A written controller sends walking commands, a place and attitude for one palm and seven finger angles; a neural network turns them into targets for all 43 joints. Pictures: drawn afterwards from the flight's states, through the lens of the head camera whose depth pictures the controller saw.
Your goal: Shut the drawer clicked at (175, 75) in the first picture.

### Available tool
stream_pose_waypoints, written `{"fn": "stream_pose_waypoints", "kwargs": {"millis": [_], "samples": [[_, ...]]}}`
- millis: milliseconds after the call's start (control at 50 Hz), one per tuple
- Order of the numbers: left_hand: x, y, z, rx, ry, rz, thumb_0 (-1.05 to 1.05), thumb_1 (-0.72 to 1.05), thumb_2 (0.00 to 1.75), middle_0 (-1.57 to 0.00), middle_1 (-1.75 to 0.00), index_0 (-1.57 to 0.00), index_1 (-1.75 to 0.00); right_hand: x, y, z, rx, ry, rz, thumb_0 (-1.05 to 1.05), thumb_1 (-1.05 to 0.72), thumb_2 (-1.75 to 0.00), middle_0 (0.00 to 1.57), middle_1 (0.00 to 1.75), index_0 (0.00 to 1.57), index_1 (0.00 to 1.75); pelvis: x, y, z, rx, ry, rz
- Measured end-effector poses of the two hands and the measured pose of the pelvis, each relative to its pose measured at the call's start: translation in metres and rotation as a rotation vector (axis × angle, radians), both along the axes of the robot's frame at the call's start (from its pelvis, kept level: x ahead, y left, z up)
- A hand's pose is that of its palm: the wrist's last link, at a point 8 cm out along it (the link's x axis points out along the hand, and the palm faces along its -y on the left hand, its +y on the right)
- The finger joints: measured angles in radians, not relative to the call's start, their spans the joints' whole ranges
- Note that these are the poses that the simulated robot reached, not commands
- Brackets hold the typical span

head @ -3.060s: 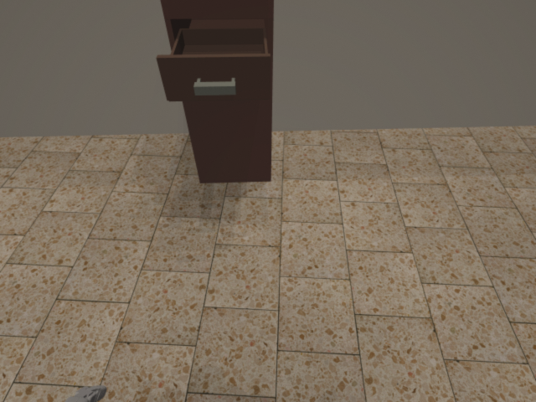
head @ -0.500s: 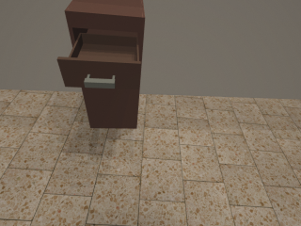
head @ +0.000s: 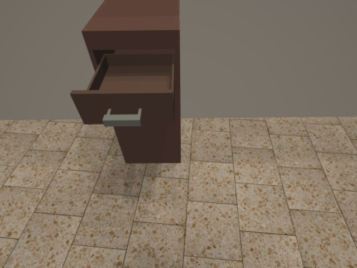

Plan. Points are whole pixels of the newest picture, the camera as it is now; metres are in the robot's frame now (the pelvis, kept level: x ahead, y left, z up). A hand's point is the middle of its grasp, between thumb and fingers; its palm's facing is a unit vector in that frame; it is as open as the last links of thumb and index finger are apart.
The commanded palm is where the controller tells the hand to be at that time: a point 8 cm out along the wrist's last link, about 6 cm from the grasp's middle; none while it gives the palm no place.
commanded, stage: take the last steps up to it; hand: left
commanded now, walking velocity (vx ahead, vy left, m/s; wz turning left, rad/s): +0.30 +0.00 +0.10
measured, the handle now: (123, 115) +0.58 +0.21 -0.02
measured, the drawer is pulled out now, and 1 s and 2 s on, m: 0.30 0.30 0.30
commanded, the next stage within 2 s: come to a stop and stand still in 0.70 s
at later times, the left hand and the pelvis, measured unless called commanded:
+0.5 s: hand out of the picture +0.04 +0.21 -0.18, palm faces +0.12 -0.98 -0.13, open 7.4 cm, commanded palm none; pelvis +0.13 +0.05 +0.00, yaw +1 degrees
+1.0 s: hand (120, 211) +0.30 +0.19 -0.15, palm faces +0.08 -0.97 -0.25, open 7.2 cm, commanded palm none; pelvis +0.24 +0.01 +0.01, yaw +2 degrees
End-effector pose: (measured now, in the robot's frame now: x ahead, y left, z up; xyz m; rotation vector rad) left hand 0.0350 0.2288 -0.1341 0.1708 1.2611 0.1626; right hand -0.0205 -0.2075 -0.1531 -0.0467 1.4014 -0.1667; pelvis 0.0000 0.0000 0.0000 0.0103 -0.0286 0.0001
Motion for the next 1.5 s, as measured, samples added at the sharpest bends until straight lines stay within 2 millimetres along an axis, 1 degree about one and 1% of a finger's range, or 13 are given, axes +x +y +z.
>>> {"fn": "stream_pose_waypoints", "kwargs": {"millis": [100,240,340,420,500,620,740,840,900,1000,1200,1340,1500], "samples": [[-0.014,-0.012,0.009,-0.008,0.019,0.07,0.0,0.92,0.9,-0.2,-0.3,-0.2,-0.3,0.026,-0.012,0.006,0.013,0.02,0.041,0.01,-0.91,-0.9,0.2,0.3,0.2,0.3,0.022,-0.006,0.009,-0.009,-0.001,0.023],[-0.049,-0.023,0.008,-0.066,0.186,0.145,0.0,0.91,0.9,-0.2,-0.3,-0.2,-0.3,0.103,-0.018,0.021,-0.032,-0.062,0.093,0.01,-0.92,-0.9,0.19,0.3,0.2,0.3,0.056,0.004,0.014,-0.008,0.011,0.055],[-0.062,-0.017,0.0,-0.114,0.296,0.212,0.0,0.91,0.9,-0.2,-0.3,-0.2,-0.3,0.175,0.001,0.025,-0.065,-0.127,0.174,0.01,-0.92,-0.9,0.19,0.29,0.2,0.3,0.087,0.024,0.007,-0.021,0.014,0.07],[-0.053,0.002,-0.016,-0.138,0.375,0.211,0.0,0.91,0.9,-0.2,-0.3,-0.2,-0.3,0.223,0.023,0.02,-0.098,-0.219,0.19,0.01,-0.92,-0.9,0.19,0.3,0.2,0.3,0.112,0.044,-0.008,-0.022,0.008,0.049],[0.001,0.028,-0.015,-0.11,0.328,0.149,0.01,0.91,0.9,-0.2,-0.3,-0.2,-0.3,0.233,0.036,0.028,-0.101,-0.249,0.123,0.0,-0.93,-0.9,0.2,0.3,0.2,0.3,0.131,0.051,0.0,-0.01,-0.003,0.02],[0.121,0.054,-0.002,-0.043,0.093,0.079,0.01,0.92,0.9,-0.2,-0.29,-0.2,-0.3,0.221,0.029,0.029,-0.099,-0.164,0.081,-0.01,-0.95,-0.9,0.2,0.3,0.2,0.3,0.16,0.051,0.011,0.005,-0.003,0.013],[0.222,0.045,0.013,0.003,-0.079,0.01,0.0,0.92,0.9,-0.19,-0.29,-0.19,-0.3,0.2,0.024,0.011,-0.03,-0.02,0.038,0.0,-0.93,-0.9,0.2,0.3,0.2,0.3,0.192,0.034,0.007,0.022,-0.008,0.023],[0.265,0.021,0.011,0.023,-0.136,-0.015,0.0,0.92,0.9,-0.19,-0.29,-0.2,-0.3,0.202,0.012,-0.01,0.017,0.072,0.02,0.0,-0.92,-0.9,0.2,0.3,0.2,0.3,0.221,0.015,-0.005,0.012,-0.013,0.032],[0.265,0.009,0.014,0.014,-0.11,0.009,0.0,0.92,0.9,-0.2,-0.29,-0.2,-0.3,0.219,0.006,-0.004,0.01,0.076,0.029,0.01,-0.92,-0.9,0.2,0.3,0.2,0.3,0.232,0.01,0.002,0.006,-0.014,0.039],[0.258,0.013,0.016,0.034,-0.052,0.041,-0.01,0.95,0.9,-0.2,-0.3,-0.2,-0.3,0.257,0.002,0.003,-0.006,0.027,0.044,0.01,-0.91,-0.9,0.19,0.3,0.2,0.3,0.241,0.009,0.008,0.008,-0.005,0.039],[0.217,0.045,-0.006,-0.002,0.044,0.093,0.0,0.92,0.9,-0.2,-0.3,-0.2,-0.3,0.313,0.009,0.019,-0.105,-0.119,0.105,0.01,-0.92,-0.9,0.19,0.3,0.2,0.3,0.228,0.038,0.003,-0.011,-0.004,0.037],[0.186,0.063,-0.011,-0.043,0.103,0.101,0.0,0.92,0.9,-0.2,-0.3,-0.2,-0.3,0.307,0.037,0.035,-0.125,-0.152,0.141,0.01,-0.92,-0.9,0.19,0.3,0.2,0.3,0.218,0.056,0.009,-0.018,-0.003,0.031],[0.154,0.053,-0.006,-0.06,0.193,0.066,0.0,0.91,0.9,-0.2,-0.29,-0.2,-0.3,0.289,0.037,0.035,-0.112,-0.152,0.088,0.0,-0.94,-0.9,0.2,0.3,0.2,0.3,0.211,0.055,0.014,-0.01,0.018,0.007]]}}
